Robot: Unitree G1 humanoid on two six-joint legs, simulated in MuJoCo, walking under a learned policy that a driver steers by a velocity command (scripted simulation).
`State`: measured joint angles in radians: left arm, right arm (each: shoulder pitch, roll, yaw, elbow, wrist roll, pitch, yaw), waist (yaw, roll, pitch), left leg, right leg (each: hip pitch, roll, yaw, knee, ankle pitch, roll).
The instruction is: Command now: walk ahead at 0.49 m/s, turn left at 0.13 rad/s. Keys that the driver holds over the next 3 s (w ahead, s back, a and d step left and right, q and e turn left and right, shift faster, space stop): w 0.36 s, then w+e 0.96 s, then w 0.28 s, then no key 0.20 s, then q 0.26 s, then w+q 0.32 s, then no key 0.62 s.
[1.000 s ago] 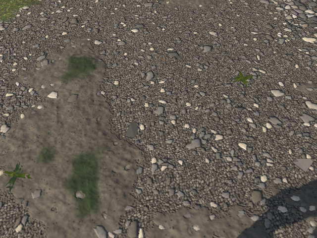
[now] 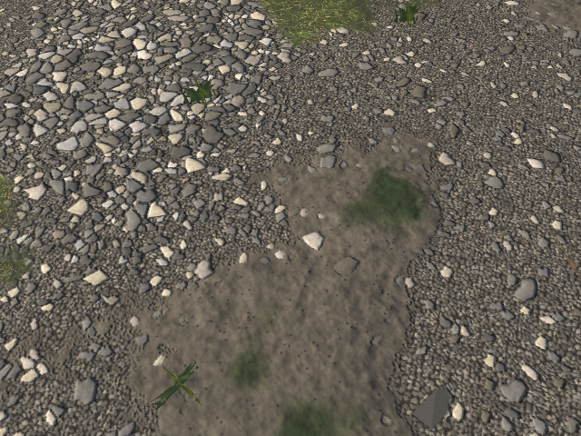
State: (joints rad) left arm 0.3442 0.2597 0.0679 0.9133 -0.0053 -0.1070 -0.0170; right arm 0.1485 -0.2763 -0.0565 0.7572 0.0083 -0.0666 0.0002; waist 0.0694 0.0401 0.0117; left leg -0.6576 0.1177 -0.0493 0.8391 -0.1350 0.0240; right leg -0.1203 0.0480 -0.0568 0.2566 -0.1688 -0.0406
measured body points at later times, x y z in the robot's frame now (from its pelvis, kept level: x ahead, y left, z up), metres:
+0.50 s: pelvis +0.27 +0.07 +0.00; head +0.29 +0.09 +0.45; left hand +0.44 +0.33 -0.11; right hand +0.29 -0.21 -0.12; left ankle +0.23 +0.16 -0.75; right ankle +0.41 -0.11 -0.67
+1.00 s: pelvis +0.56 -0.01 +0.00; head +0.59 -0.03 +0.45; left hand +0.72 +0.24 -0.11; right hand +0.65 -0.32 -0.10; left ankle +0.71 +0.15 -0.67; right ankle +0.54 -0.07 -0.75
